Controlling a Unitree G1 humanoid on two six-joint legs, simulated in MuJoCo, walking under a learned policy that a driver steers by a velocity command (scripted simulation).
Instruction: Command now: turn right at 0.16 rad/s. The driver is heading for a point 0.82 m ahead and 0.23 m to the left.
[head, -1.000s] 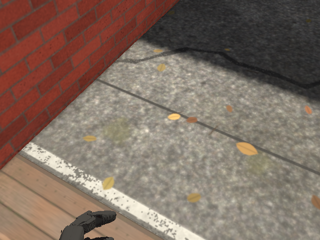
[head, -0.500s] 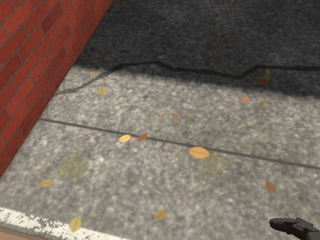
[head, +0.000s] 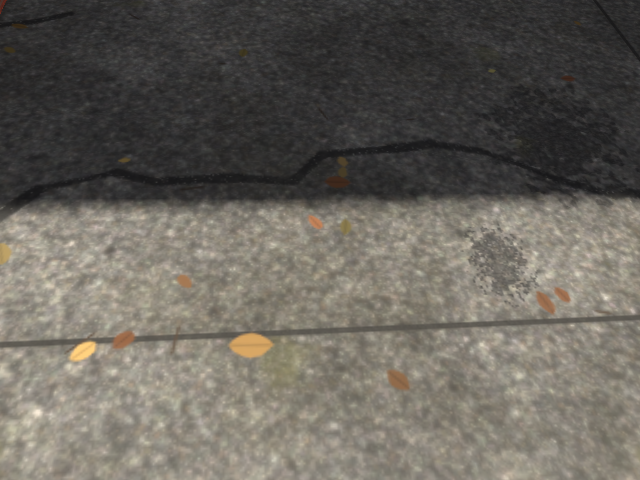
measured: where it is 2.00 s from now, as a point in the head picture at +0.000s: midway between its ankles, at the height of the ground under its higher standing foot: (119, 308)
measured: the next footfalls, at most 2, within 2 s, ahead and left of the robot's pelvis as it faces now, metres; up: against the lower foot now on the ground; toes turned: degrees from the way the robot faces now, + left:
right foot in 0.12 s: +0.06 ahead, -0.13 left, +0.00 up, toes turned +2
left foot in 0.52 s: +0.15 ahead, +0.12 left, +0.00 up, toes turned +12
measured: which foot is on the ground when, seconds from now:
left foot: down 0.00-0.26, up 0.28-0.50, down 0.52-0.94, up 0.96-1.00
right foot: up 0.00-0.10, down 0.12-0.52, up 0.54-0.92, down 0.94-1.00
